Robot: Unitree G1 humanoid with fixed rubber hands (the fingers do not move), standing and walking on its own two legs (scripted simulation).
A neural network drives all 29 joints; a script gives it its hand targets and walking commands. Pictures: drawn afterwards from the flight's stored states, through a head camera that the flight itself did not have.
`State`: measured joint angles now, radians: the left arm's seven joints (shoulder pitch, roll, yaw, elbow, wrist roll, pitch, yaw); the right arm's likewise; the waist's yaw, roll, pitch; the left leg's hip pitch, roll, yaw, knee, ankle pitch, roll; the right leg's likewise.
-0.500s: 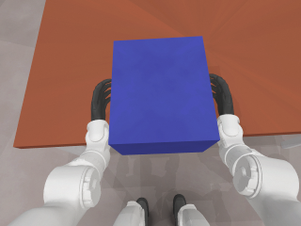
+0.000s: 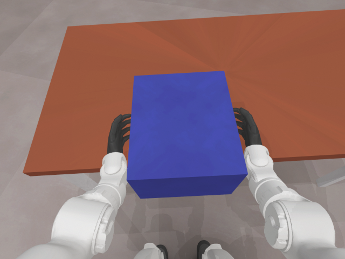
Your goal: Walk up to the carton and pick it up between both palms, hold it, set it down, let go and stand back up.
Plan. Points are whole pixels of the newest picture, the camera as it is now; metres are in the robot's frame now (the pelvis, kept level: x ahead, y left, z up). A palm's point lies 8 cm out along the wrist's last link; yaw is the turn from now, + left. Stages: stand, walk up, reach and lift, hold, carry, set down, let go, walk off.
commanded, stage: reach and lift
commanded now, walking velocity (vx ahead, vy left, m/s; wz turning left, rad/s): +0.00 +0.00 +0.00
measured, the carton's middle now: (182, 134) +0.43 -0.01 -0.05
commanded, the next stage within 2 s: none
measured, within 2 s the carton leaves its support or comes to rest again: leaves its support in 0.02 s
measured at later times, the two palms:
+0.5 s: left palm (97, 100) +0.41 +0.16 +0.13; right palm (277, 92) +0.41 -0.18 +0.14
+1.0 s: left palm (91, 99) +0.39 +0.16 +0.15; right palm (284, 94) +0.39 -0.18 +0.16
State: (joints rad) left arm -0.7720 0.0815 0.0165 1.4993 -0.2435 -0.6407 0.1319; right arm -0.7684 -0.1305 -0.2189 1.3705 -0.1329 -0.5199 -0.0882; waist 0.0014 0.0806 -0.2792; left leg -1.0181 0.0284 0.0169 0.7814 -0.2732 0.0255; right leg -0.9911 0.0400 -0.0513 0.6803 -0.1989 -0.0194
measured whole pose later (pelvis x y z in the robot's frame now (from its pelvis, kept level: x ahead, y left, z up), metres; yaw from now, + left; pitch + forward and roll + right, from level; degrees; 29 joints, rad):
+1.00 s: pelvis +0.03 -0.01 +0.05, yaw +3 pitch +1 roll -1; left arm -0.53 0.04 0.19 0.59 0.05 0.22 0.09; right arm -0.55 -0.09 -0.10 0.67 0.12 0.16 -0.13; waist -0.06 -0.02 -0.09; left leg -0.22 0.00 0.01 0.37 -0.18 0.01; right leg -0.21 0.02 -0.05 0.33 -0.14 -0.03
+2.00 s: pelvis +0.03 +0.00 +0.05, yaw +3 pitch -5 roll -1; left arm -0.51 0.01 0.26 0.19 0.18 0.57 0.00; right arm -0.55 -0.09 -0.05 0.46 0.12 0.35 -0.14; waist -0.05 -0.01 -0.01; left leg -0.07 -0.02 0.00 0.34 -0.18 0.02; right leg -0.05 0.01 -0.06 0.28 -0.14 -0.01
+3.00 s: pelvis +0.03 +0.00 +0.05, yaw +3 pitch -7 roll -1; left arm -0.52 0.00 0.28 0.09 0.22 0.67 -0.02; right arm -0.58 -0.11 -0.02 0.44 0.17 0.38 -0.15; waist -0.06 -0.01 0.00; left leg -0.04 -0.01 0.00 0.33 -0.18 0.02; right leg -0.02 0.01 -0.05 0.27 -0.13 -0.01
